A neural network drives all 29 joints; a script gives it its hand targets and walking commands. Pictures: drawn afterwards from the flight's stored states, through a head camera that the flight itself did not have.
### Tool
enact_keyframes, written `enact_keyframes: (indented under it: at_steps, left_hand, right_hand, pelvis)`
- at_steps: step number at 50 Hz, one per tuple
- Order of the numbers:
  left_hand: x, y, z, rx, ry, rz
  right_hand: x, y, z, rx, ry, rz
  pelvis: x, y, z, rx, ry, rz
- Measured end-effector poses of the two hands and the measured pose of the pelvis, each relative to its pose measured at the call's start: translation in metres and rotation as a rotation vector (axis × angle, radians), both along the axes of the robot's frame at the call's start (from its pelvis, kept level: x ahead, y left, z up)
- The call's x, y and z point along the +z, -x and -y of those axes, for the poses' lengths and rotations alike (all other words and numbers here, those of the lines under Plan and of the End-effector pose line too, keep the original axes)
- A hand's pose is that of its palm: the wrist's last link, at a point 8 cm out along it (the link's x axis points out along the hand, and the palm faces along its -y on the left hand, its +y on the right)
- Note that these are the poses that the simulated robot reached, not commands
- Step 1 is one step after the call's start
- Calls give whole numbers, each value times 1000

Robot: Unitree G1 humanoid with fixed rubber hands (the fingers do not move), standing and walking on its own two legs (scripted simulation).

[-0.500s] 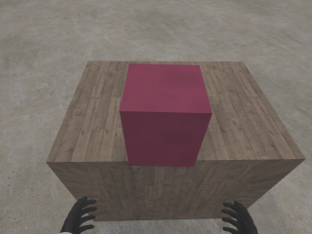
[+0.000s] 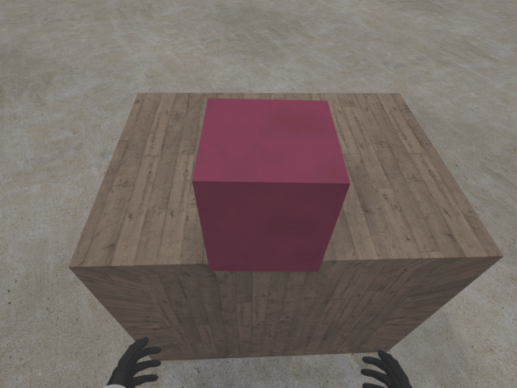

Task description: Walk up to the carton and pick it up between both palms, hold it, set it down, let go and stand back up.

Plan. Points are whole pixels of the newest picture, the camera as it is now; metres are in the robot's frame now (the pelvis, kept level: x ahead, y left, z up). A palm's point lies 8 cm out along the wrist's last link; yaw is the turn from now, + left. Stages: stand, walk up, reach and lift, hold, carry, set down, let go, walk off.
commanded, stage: set down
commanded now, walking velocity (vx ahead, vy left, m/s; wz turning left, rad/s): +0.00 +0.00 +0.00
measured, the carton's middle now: (266, 189) +0.46 +0.03 +0.05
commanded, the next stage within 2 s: let go in 1.02 s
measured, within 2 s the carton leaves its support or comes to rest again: neither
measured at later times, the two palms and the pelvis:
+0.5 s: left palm out of the picture +0.14 +0.23 -0.10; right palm out of the picture +0.15 -0.19 -0.11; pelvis -0.02 +0.01 +0.00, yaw +1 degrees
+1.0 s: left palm out of the picture +0.15 +0.22 -0.13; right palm out of the picture +0.15 -0.19 -0.14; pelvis -0.03 +0.01 -0.01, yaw +1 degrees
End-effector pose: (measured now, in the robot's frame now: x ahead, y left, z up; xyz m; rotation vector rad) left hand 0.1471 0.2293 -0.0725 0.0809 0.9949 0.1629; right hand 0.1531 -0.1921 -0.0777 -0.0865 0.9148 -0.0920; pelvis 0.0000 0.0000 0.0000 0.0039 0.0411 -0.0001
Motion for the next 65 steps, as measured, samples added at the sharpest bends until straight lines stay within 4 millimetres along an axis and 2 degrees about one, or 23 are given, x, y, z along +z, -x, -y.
enact_keyframes:
  at_steps: [12,32,53,59,65]
  left_hand:
    - [-16,2,2,-12,0,-107]
    - [-41,7,0,-18,-8,-267]
    - [-63,-3,7,-20,-13,-399]
    - [-55,-8,7,-19,-20,-340]
    - [-24,-15,2,-46,-32,-184]
  right_hand:
    - [-14,-1,0,13,10,-75]
    - [-42,10,-3,17,18,-211]
    - [-64,8,0,1,23,-295]
    - [-57,6,5,-5,35,-262]
    - [-27,-2,27,-14,68,-162]
  pelvis:
    - [-1,5,-3,8,1,4]
    - [-7,22,-8,19,8,-12]
    - [-14,24,-10,18,10,-67]
    - [-11,18,-9,8,5,-52]
    - [-4,7,-5,-1,1,-9]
